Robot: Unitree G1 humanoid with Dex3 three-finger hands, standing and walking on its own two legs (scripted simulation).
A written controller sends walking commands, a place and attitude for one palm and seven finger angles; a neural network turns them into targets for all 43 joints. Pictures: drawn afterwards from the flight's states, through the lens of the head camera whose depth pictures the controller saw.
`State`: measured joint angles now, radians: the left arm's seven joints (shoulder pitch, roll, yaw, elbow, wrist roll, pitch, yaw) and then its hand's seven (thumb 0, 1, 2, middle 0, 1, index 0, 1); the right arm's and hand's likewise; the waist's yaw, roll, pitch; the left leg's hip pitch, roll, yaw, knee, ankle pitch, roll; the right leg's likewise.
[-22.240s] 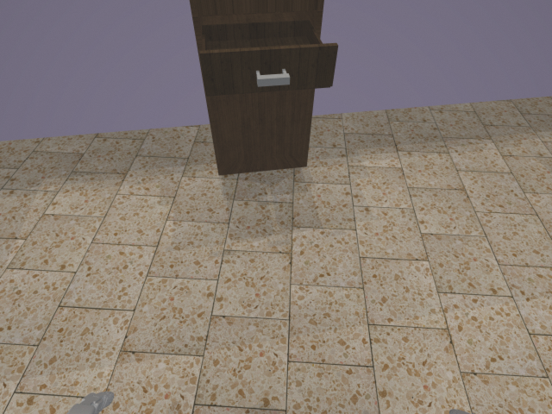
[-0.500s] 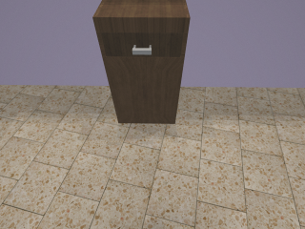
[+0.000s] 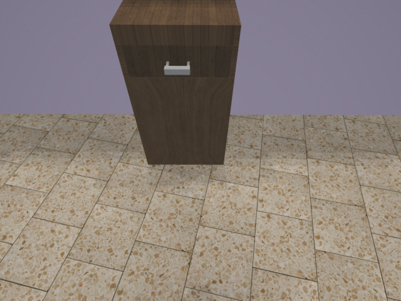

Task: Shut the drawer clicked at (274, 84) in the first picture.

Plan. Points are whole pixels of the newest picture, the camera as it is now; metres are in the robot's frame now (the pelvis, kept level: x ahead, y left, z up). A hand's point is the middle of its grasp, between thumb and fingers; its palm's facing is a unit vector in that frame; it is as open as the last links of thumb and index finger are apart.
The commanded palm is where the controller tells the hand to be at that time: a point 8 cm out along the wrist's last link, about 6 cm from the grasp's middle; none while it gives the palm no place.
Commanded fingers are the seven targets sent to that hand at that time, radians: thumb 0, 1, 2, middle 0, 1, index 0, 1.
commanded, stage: look to check the result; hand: left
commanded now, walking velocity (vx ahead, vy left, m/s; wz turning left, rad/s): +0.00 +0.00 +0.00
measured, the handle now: (177, 67) +0.95 +0.14 -0.07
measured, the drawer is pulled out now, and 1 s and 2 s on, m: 0.00 0.00 0.00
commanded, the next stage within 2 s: stand and wait in 0.48 s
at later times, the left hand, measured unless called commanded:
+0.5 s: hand out of the picture +0.09 +0.23 -0.16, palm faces -0.02 -0.94 -0.33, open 7.4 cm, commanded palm none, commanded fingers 0.00 0.90 0.90 -0.20 -0.30 -0.20 -0.30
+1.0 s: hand out of the picture +0.09 +0.23 -0.16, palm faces -0.03 -0.95 -0.32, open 7.4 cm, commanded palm none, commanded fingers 0.00 0.90 0.90 -0.20 -0.30 -0.20 -0.30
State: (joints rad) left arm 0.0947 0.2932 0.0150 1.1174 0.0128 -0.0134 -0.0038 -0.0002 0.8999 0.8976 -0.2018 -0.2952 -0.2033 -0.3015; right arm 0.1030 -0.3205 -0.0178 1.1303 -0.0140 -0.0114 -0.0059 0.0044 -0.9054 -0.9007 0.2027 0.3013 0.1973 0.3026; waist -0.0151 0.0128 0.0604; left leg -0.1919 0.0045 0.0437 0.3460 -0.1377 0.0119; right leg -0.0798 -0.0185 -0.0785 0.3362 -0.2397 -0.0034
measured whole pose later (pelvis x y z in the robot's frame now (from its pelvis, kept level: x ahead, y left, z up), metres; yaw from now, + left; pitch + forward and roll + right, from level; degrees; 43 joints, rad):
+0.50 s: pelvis +0.02 -0.01 +0.00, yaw +0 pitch -1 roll +0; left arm 0.11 0.31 0.02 1.13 0.01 -0.01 0.00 0.00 0.90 0.90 -0.20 -0.29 -0.20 -0.30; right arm 0.09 -0.32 -0.01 1.13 -0.01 -0.01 -0.01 0.00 -0.90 -0.90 0.20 0.30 0.20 0.30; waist -0.01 0.02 0.06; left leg -0.16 0.02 0.05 0.33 -0.16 -0.01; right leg -0.04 0.00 -0.07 0.30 -0.25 -0.02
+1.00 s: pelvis +0.02 -0.01 +0.00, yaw -1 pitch -1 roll +0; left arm 0.12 0.31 0.02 1.13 0.01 -0.01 0.00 0.00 0.90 0.90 -0.20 -0.29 -0.20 -0.30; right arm 0.12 -0.32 -0.01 1.13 -0.01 -0.01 -0.01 0.00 -0.90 -0.90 0.20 0.30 0.20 0.30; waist -0.01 0.01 0.05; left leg -0.14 0.02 0.06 0.32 -0.16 0.00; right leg -0.02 0.00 -0.06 0.29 -0.24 -0.01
